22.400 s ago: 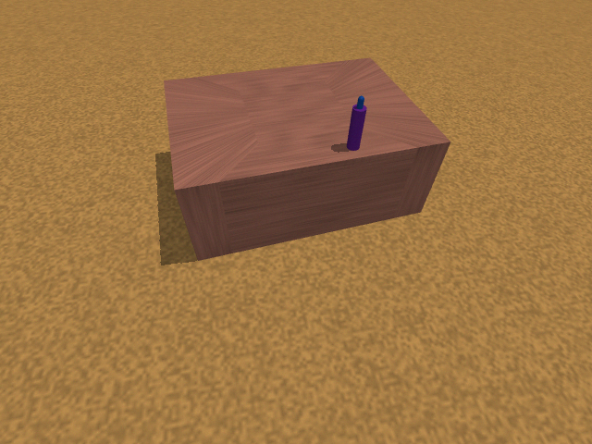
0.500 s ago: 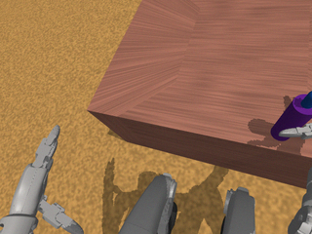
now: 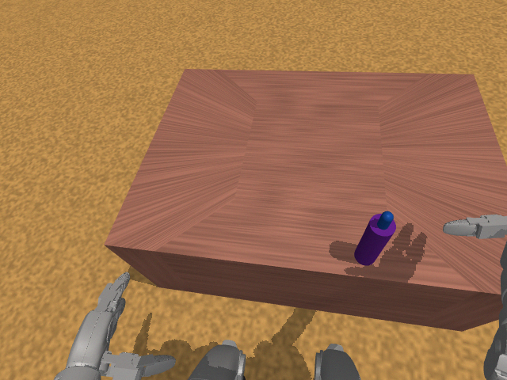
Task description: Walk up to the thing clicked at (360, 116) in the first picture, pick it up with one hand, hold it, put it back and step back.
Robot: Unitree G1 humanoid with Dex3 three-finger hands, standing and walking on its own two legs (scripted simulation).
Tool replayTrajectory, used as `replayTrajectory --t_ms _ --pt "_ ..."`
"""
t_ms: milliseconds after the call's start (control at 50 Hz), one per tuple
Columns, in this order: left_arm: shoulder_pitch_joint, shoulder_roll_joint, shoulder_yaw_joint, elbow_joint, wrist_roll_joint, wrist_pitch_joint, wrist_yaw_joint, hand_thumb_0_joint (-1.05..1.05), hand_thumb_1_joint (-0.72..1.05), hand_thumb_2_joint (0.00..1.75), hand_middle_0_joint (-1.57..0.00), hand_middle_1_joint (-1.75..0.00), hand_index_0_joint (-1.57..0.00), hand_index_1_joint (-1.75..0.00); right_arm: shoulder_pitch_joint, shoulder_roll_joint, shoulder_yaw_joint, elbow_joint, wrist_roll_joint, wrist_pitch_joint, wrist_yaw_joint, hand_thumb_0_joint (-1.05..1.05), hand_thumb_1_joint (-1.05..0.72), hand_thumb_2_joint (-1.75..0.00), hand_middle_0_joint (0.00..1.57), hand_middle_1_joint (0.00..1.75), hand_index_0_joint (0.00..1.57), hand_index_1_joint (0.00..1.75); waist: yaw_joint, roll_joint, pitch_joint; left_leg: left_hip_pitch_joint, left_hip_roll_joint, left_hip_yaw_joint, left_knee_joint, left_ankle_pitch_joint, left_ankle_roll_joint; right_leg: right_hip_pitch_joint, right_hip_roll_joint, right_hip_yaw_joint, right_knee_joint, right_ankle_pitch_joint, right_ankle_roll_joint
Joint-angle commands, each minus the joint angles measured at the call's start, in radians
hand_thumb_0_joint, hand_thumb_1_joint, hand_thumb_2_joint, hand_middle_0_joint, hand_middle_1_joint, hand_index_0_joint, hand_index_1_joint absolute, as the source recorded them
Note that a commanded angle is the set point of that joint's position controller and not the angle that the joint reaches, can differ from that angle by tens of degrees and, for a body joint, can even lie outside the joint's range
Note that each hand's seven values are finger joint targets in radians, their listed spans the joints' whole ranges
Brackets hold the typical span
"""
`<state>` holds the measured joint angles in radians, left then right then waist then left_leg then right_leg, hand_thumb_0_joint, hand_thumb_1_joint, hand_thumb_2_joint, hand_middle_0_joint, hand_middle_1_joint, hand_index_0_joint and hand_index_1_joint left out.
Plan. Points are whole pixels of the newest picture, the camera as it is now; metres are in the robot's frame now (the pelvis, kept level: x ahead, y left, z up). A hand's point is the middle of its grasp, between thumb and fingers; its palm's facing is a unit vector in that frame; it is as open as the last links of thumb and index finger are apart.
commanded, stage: home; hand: right
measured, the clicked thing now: (375, 237) +0.43 -0.19 -0.16
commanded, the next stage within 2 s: none
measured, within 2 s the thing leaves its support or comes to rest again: neither
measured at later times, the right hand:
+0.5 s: hand (416, 314) +0.25 -0.20 -0.02, palm faces +0.18 +0.96 -0.22, open 17.3 cm
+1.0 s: hand (394, 362) +0.18 -0.16 -0.02, palm faces +0.17 +0.95 -0.28, open 17.4 cm
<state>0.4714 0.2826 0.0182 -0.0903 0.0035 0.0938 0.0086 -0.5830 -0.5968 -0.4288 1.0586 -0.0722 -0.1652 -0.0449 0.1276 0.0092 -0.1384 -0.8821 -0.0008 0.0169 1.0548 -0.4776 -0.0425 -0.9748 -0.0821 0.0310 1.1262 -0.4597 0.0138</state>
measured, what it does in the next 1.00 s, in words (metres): stands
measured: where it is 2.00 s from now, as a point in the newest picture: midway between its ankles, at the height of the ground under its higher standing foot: outside the picture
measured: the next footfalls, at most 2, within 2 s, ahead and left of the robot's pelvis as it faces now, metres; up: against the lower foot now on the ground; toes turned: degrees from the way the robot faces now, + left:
none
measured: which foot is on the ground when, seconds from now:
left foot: down 0.00-1.00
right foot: down 0.00-1.00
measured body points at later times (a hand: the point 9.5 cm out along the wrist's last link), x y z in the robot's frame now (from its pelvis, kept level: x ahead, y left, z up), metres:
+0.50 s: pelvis +0.04 +0.01 +0.05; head +0.07 -0.01 +0.49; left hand +0.21 +0.23 +0.00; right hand +0.23 -0.25 +0.00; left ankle +0.02 +0.15 -0.66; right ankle +0.04 -0.12 -0.66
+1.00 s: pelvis +0.02 +0.03 +0.04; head +0.03 +0.03 +0.49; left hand +0.18 +0.26 -0.05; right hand +0.17 -0.21 +0.00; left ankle +0.02 +0.15 -0.66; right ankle +0.04 -0.12 -0.66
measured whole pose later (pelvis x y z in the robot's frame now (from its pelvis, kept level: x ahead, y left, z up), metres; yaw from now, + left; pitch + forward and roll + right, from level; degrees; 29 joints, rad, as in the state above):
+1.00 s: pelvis +0.02 +0.03 +0.04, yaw -2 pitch +6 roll +1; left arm 0.27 0.21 -0.02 0.50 -0.03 -0.03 0.13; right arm 0.42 -0.17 0.00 0.13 0.01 0.15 -0.14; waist 0.01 -0.03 -0.08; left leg -0.52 0.02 0.02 0.89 -0.46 -0.01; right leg -0.58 -0.06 0.02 0.89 -0.40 0.04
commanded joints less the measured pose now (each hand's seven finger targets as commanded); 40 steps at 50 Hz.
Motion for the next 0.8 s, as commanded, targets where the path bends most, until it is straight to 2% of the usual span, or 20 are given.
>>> replayTrajectory --t_ms 0,20,40,60,80,100,140,180,220,280,300,420,440,460,480,560,580,700,740,780 --pt "-0.013 0.018 -0.056 -0.081 -0.001 -0.055 -0.002 0.00 0.51 0.67 -0.16 -0.23 -0.16 -0.23 -0.157 -0.122 0.066 -0.190 0.024 -0.016 -0.003 0.00 0.47 -0.10 0.06 0.07 0.06 0.07 -0.043 -0.172 -0.300 0.164 -0.041 0.037 -0.188 0.238 0.054 0.399 0.041 -0.028 -0.229 0.264 -0.008" --pt "0.005 0.045 -0.025 -0.055 -0.005 -0.051 -0.002 0.00 0.59 0.73 -0.17 -0.25 -0.17 -0.25 -0.110 -0.139 0.050 -0.214 0.031 -0.003 -0.003 0.00 0.47 -0.10 0.06 0.07 0.06 0.07 -0.047 -0.175 -0.297 0.187 -0.038 0.042 -0.196 0.256 0.055 0.422 0.044 -0.030 -0.246 0.283 -0.007" --pt "-0.019 0.051 -0.015 -0.055 -0.013 -0.050 -0.002 0.00 0.64 0.75 -0.17 -0.26 -0.17 -0.26 -0.067 -0.109 0.073 -0.234 0.040 0.013 -0.001 0.00 0.47 -0.10 0.06 0.07 0.06 0.07 -0.049 -0.163 -0.297 0.203 -0.035 0.043 -0.206 0.274 0.054 0.441 0.045 -0.031 -0.257 0.300 -0.008" --pt "-0.017 0.097 0.030 -0.050 -0.018 -0.046 0.001 0.00 0.70 0.79 -0.18 -0.27 -0.18 -0.27 0.003 -0.074 0.097 -0.222 0.048 0.033 0.002 0.00 0.45 -0.11 0.06 0.07 0.06 0.07 -0.030 -0.131 -0.278 0.203 -0.037 0.048 -0.218 0.269 0.053 0.454 0.043 -0.028 -0.273 0.294 -0.009" --pt "-0.010 0.129 0.064 -0.023 -0.022 -0.038 0.006 0.00 0.73 0.81 -0.18 -0.27 -0.18 -0.27 -0.005 -0.147 0.054 -0.348 0.053 0.041 -0.006 0.00 0.46 -0.10 0.06 0.07 0.06 0.07 -0.050 -0.136 -0.310 0.236 -0.032 0.051 -0.226 0.307 0.051 0.484 0.043 -0.026 -0.283 0.338 -0.009" --pt "0.005 0.121 0.063 0.004 -0.027 -0.028 0.008 0.00 0.73 0.80 -0.18 -0.27 -0.18 -0.27 0.010 -0.153 0.055 -0.438 0.058 0.049 -0.008 0.00 0.47 -0.10 0.06 0.07 0.06 0.07 -0.057 -0.153 -0.330 0.257 -0.030 0.050 -0.237 0.336 0.049 0.531 0.042 -0.032 -0.295 0.369 -0.009" --pt "-0.030 0.110 0.069 0.006 -0.039 -0.024 0.014 0.00 0.85 0.87 -0.20 -0.29 -0.19 -0.29 0.121 0.003 0.143 -0.447 0.077 0.080 -0.003 0.00 0.51 -0.08 0.06 0.06 0.06 0.06 -0.037 -0.086 -0.266 0.269 -0.030 0.060 -0.255 0.346 0.047 0.541 0.038 -0.030 -0.315 0.382 -0.011" --pt "-0.073 0.094 0.050 0.000 -0.052 -0.025 0.025 0.00 0.89 0.90 -0.20 -0.30 -0.20 -0.30 0.168 0.045 0.180 -0.543 0.090 0.096 -0.013 0.00 0.50 -0.08 0.06 0.06 0.06 0.06 -0.053 -0.062 -0.235 0.285 -0.026 0.060 -0.275 0.318 0.050 0.545 0.036 -0.031 -0.343 0.349 -0.012" --pt "-0.101 0.067 0.025 0.025 -0.053 -0.023 0.036 0.00 0.90 0.90 -0.20 -0.30 -0.20 -0.30 0.219 0.046 0.183 -0.664 0.094 0.095 -0.028 0.00 0.54 -0.06 0.05 0.06 0.05 0.06 -0.089 -0.108 -0.243 0.321 -0.019 0.057 -0.287 0.318 0.054 0.577 0.037 -0.037 -0.364 0.361 -0.005" --pt "-0.089 0.031 -0.007 0.037 -0.053 -0.025 0.050 0.00 0.90 0.90 -0.20 -0.30 -0.20 -0.30 0.372 0.113 0.227 -0.765 0.106 0.101 -0.040 0.00 0.52 -0.07 0.06 0.06 0.06 0.06 -0.092 -0.087 -0.214 0.367 -0.014 0.049 -0.312 0.336 0.051 0.584 0.043 -0.053 -0.377 0.362 -0.007" --pt "-0.098 0.023 -0.015 0.055 -0.054 -0.024 0.054 0.00 0.90 0.90 -0.20 -0.30 -0.20 -0.30 0.423 0.113 0.228 -0.806 0.108 0.103 -0.046 0.00 0.52 -0.07 0.06 0.06 0.06 0.06 -0.110 -0.099 -0.185 0.379 -0.014 0.049 -0.318 0.314 0.054 0.570 0.044 -0.055 -0.394 0.342 -0.003" --pt "-0.093 0.022 0.013 0.099 -0.045 -0.026 0.068 0.00 0.90 0.90 -0.20 -0.30 -0.20 -0.30 0.733 0.219 0.301 -0.952 0.115 0.128 -0.051 0.00 0.53 -0.07 0.06 0.06 0.06 0.06 -0.125 -0.098 -0.139 0.434 -0.004 0.040 -0.342 0.362 0.047 0.566 0.057 -0.079 -0.401 0.370 -0.005" --pt "-0.132 0.066 0.023 0.356 -0.051 -0.019 0.079 0.00 0.90 0.90 -0.20 -0.30 -0.20 -0.30 0.805 0.179 0.230 -0.970 0.114 0.143 -0.079 0.00 0.57 -0.04 0.05 0.05 0.05 0.05 -0.126 -0.089 -0.128 0.434 -0.018 0.041 -0.327 0.392 0.047 0.567 0.045 -0.061 -0.376 0.396 -0.009" --pt "-0.142 0.047 0.010 0.306 -0.052 -0.028 0.084 0.00 0.90 0.90 -0.20 -0.30 -0.20 -0.30 0.858 0.262 0.324 -1.022 0.114 0.155 -0.071 0.00 0.58 -0.04 0.05 0.05 0.05 0.05 -0.098 -0.093 -0.108 0.431 -0.015 0.037 -0.334 0.389 0.046 0.577 0.045 -0.066 -0.381 0.389 -0.010" --pt "-0.164 0.034 0.005 0.295 -0.050 -0.039 0.086 0.00 0.90 0.90 -0.20 -0.30 -0.20 -0.30 0.874 0.285 0.357 -1.062 0.116 0.163 -0.070 0.00 0.54 -0.06 0.05 0.05 0.05 0.05 -0.097 -0.090 -0.098 0.430 -0.015 0.037 -0.336 0.389 0.043 0.562 0.045 -0.068 -0.378 0.375 -0.013" --pt "-0.216 0.039 0.011 0.348 -0.044 -0.055 0.105 0.00 0.90 0.90 -0.20 -0.30 -0.20 -0.30 0.910 0.285 0.368 -1.108 0.105 0.182 -0.088 0.00 0.54 -0.06 0.05 0.05 0.05 0.05 -0.083 -0.058 -0.026 0.388 -0.015 0.036 -0.338 0.333 0.038 0.516 0.045 -0.066 -0.372 0.301 -0.017" --pt "-0.221 0.041 0.017 0.352 -0.043 -0.064 0.111 0.00 0.90 0.90 -0.20 -0.30 -0.20 -0.30 0.895 0.292 0.375 -1.136 0.102 0.184 -0.089 0.00 0.53 -0.06 0.05 0.05 0.05 0.05 -0.076 -0.044 -0.058 0.383 -0.017 0.038 -0.333 0.330 0.037 0.524 0.046 -0.061 -0.365 0.298 -0.019" --pt "-0.259 0.036 0.015 0.382 -0.038 -0.118 0.134 0.00 0.90 0.90 -0.20 -0.30 -0.20 -0.30 0.916 0.284 0.368 -1.134 0.093 0.215 -0.101 0.00 0.55 -0.05 0.05 0.05 0.05 0.05 -0.084 0.016 -0.042 0.368 0.000 0.019 -0.355 0.255 0.023 0.500 0.063 -0.064 -0.343 0.210 -0.030" --pt "-0.246 0.028 0.013 0.405 -0.034 -0.134 0.137 0.00 0.90 0.90 -0.20 -0.30 -0.20 -0.30 0.960 0.313 0.391 -1.119 0.088 0.229 -0.101 0.00 0.55 -0.05 0.05 0.05 0.05 0.05 -0.092 0.013 -0.057 0.369 0.004 0.015 -0.350 0.253 0.024 0.509 0.066 -0.067 -0.337 0.213 -0.030" --pt "-0.249 0.030 0.013 0.410 -0.032 -0.149 0.138 0.00 0.90 0.90 -0.20 -0.30 -0.20 -0.30 0.977 0.313 0.379 -1.124 0.087 0.242 -0.107 0.00 0.54 -0.05 0.05 0.05 0.05 0.05 -0.109 0.009 -0.080 0.384 0.000 0.023 -0.340 0.267 0.028 0.517 0.065 -0.064 -0.337 0.239 -0.027"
